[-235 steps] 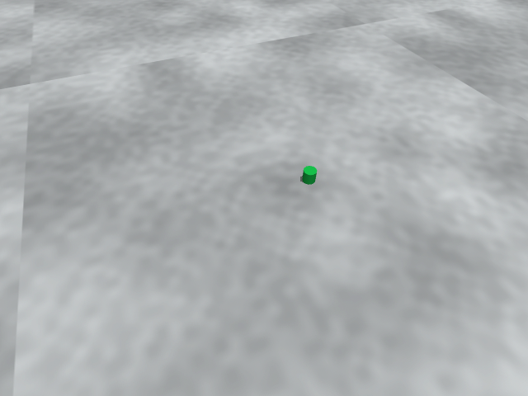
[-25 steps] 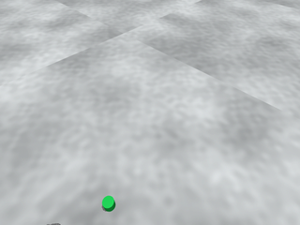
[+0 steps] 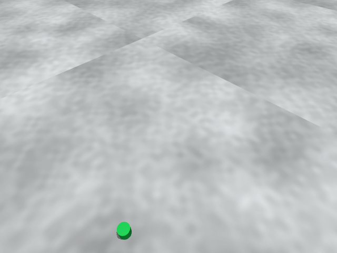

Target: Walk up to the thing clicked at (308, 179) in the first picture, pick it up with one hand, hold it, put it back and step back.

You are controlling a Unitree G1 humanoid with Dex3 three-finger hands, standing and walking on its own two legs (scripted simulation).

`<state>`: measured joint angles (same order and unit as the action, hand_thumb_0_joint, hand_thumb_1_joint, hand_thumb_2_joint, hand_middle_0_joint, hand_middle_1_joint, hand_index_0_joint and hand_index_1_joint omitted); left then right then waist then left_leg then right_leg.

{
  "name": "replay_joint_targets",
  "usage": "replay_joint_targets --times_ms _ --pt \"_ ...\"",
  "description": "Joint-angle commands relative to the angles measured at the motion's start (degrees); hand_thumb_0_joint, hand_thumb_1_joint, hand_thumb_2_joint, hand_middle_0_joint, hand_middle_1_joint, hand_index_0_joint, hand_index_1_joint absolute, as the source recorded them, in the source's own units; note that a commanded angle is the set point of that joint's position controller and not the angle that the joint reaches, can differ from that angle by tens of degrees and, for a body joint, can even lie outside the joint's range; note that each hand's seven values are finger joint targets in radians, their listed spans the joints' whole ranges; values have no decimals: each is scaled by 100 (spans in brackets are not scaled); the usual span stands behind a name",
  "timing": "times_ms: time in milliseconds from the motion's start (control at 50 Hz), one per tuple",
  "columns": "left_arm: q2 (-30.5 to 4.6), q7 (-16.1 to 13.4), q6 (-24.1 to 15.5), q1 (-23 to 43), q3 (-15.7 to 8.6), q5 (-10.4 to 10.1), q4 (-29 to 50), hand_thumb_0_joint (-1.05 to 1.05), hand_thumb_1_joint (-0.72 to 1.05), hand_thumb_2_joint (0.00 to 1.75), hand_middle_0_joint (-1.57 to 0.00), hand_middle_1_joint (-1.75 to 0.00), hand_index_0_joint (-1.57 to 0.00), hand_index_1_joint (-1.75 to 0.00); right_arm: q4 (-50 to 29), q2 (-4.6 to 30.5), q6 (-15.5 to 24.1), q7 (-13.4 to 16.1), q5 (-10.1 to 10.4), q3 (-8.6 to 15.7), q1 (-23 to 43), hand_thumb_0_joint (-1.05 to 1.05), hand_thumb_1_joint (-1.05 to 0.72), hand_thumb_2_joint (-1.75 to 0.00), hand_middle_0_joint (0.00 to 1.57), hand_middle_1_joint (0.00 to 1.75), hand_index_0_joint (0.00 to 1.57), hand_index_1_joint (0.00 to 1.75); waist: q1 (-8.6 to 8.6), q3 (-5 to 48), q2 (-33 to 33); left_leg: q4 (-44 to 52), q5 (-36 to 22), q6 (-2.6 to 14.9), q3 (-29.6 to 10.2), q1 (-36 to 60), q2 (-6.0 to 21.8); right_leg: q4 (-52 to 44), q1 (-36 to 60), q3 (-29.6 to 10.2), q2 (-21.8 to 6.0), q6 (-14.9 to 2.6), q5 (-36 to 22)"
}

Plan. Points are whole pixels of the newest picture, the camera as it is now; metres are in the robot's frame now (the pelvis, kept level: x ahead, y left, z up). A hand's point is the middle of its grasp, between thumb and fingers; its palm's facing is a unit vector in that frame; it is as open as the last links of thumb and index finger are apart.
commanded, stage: walk up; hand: left
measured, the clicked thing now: (124, 230) +0.40 +0.24 -0.75
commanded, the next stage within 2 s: stand in 0.32 s
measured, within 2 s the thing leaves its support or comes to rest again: neither
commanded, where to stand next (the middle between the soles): +0.03 +0.00 m, yaw +1 degrees
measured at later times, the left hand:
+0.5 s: hand out of the picture +0.10 +0.25 -0.16, palm faces -0.01 -0.94 -0.33, open 7.4 cm
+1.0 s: hand out of the picture +0.09 +0.25 -0.15, palm faces -0.01 -0.94 -0.35, open 7.4 cm
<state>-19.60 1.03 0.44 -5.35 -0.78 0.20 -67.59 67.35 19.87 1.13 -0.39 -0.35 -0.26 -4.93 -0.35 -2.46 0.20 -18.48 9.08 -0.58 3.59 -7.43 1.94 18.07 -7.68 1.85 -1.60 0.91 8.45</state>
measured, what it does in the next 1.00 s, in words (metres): stands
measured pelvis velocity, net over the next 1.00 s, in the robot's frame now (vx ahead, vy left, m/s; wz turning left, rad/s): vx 0.01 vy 0.00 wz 0.01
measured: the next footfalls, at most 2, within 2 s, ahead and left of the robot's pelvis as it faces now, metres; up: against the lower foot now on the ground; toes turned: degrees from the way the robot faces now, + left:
none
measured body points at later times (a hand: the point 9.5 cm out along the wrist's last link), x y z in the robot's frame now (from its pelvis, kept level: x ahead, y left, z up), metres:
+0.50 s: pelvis +0.01 +0.00 +0.00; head +0.02 +0.00 +0.45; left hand +0.10 +0.30 -0.13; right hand +0.10 -0.30 -0.13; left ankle +0.01 +0.12 -0.75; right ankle +0.02 -0.13 -0.75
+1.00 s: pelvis +0.01 +0.00 +0.00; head +0.02 -0.01 +0.45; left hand +0.09 +0.30 -0.13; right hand +0.09 -0.30 -0.13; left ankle +0.01 +0.12 -0.75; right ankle +0.02 -0.13 -0.75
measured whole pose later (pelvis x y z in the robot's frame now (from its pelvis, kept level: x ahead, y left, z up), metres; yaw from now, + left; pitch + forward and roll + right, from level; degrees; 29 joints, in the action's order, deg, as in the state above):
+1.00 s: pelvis +0.01 +0.00 +0.00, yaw +1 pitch -2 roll +0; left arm -20.1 0.2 -0.3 -5.7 0.3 0.4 -65.4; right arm 66.3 19.8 0.5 -0.4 -0.6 0.2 -5.3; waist 0.1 -2.1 0.2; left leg -16.6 9.1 -0.9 3.0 -5.4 1.7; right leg 17.4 -5.9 2.5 -1.8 0.8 9.5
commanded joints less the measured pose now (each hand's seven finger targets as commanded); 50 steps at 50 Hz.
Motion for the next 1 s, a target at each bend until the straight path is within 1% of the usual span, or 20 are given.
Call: replay_joint_targets --times_ms 0,100,140,180,220,260,280,300,380,440,480,500,540,560,600,680,800,820,900,980 --pt "-1178 -70 -156 370 -210 9 362 0 90 90 -20 -30 -20 -30 -347 1274 136 79 -4 219 341 0 -90 -90 20 30 20 30 43 425 -58 385 -192 140 -672 69 641 -348 29 -559 -569 -158 -147" --pt "-1154 -83 -155 345 -209 5 393 0 90 90 -20 -30 -20 -30 -364 1274 119 83 0 242 332 0 -90 -90 20 30 20 30 46 417 -28 354 -376 126 -676 119 633 -337 49 -522 -570 -147 -258" --pt "-1158 -87 -155 353 -214 12 405 0 90 90 -20 -30 -20 -30 -361 1246 115 86 -2 243 313 0 -90 -90 20 30 20 30 64 417 -69 360 -336 132 -673 65 620 -349 98 -537 -578 -151 -274" --pt "-1147 -89 -152 301 -216 22 411 0 90 90 -20 -30 -20 -30 -378 1262 124 84 -7 241 357 0 -90 -90 20 30 20 30 39 449 16 371 -339 148 -674 57 635 -321 137 -509 -585 -147 -321" --pt "-1151 -91 -155 290 -227 19 422 0 90 90 -20 -30 -20 -30 -392 1227 127 81 7 239 321 0 -90 -90 20 30 20 30 34 518 -28 331 -512 140 -661 137 643 -294 169 -510 -596 -145 -404" --pt "-1143 -91 -159 367 -227 20 437 0 90 90 -20 -30 -20 -30 -384 1228 122 84 -2 241 296 0 -90 -90 20 30 20 30 60 510 -48 326 -560 124 -655 107 627 -300 199 -517 -602 -143 -472" --pt "-1142 -92 -160 340 -223 15 464 0 90 90 -20 -30 -20 -30 -388 1225 122 86 -7 235 306 0 -90 -90 20 30 20 30 37 516 -44 321 -561 128 -638 120 630 -310 195 -533 -616 -144 -521" --pt "-1175 -118 -192 343 -176 40 482 0 90 90 -20 -30 -20 -30 -418 1229 103 91 -33 246 373 0 -90 -90 20 30 20 30 64 495 55 348 -802 105 -656 147 690 -265 226 -508 -667 -147 -655" --pt "-1224 -147 -221 338 -178 33 482 0 90 90 -20 -30 -20 -30 -419 1187 80 74 -30 244 326 0 -90 -90 20 30 20 30 75 491 -76 383 -862 97 -669 204 691 -258 235 -452 -654 -127 -657" --pt "-1222 -141 -226 329 -168 29 509 0 90 90 -20 -30 -20 -30 -425 1234 77 72 -33 252 332 0 -90 -90 20 30 20 30 67 592 25 369 -788 110 -630 267 684 -290 273 -493 -687 -133 -633" --pt "-1212 -148 -227 345 -154 29 511 0 90 90 -20 -30 -20 -30 -440 1217 85 68 -30 250 362 0 -90 -90 20 30 20 30 60 554 40 378 -990 96 -658 263 707 -245 292 -465 -696 -148 -776" --pt "-1222 -153 -230 326 -156 21 500 0 90 90 -20 -30 -20 -30 -421 1201 78 68 -20 244 349 0 -90 -90 20 30 20 30 53 487 -67 384 -963 87 -654 240 686 -294 265 -462 -680 -139 -775" --pt "-1235 -151 -233 312 -146 28 516 0 90 90 -20 -30 -20 -30 -427 1199 80 62 -27 242 324 0 -90 -90 20 30 20 30 63 466 -28 397 -915 80 -652 260 697 -294 243 -444 -672 -137 -684" --pt "-1221 -147 -223 330 -146 24 520 0 90 90 -20 -30 -20 -30 -425 1216 82 68 -24 246 339 0 -90 -90 20 30 20 30 62 447 5 409 -778 65 -632 220 661 -337 211 -474 -673 -130 -571" --pt "-1229 -149 -223 322 -137 34 536 0 90 90 -20 -30 -20 -30 -448 1221 72 63 -22 254 370 0 -90 -90 20 30 20 30 59 521 -16 393 -785 91 -639 281 692 -318 234 -459 -681 -139 -592" --pt "-1266 -152 -246 304 -127 23 541 0 90 90 -20 -30 -20 -30 -428 1202 66 51 -21 243 287 0 -90 -90 20 30 20 30 71 470 -74 406 -751 82 -652 270 679 -340 211 -476 -685 -143 -541" --pt "-1261 -149 -239 302 -126 27 561 0 90 90 -20 -30 -20 -30 -439 1211 71 55 -30 243 269 0 -90 -90 20 30 20 30 78 551 6 385 -823 110 -615 279 674 -317 304 -494 -712 -172 -747" --pt "-1292 -152 -239 288 -129 22 557 0 90 90 -20 -30 -20 -30 -433 1199 71 56 -27 238 273 0 -90 -90 20 30 20 30 69 466 -19 422 -820 85 -637 245 671 -311 264 -475 -690 -166 -712" --pt "-1287 -155 -234 243 -122 38 567 0 90 90 -20 -30 -20 -30 -454 1216 71 64 -30 249 276 0 -90 -90 20 30 20 30 42 482 -55 399 -824 97 -670 285 695 -303 237 -453 -680 -161 -646" --pt "-1263 -154 -213 263 -115 39 562 0 90 90 -20 -30 -20 -30 -441 1234 60 70 -24 249 246 0 -90 -90 20 30 20 30 58 386 23 450 -634 82 -657 194 663 -336 193 -448 -660 -165 -440"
